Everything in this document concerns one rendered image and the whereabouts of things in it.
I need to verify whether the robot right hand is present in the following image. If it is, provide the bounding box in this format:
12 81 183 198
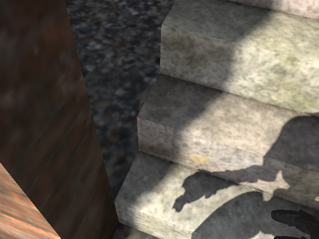
271 209 319 239

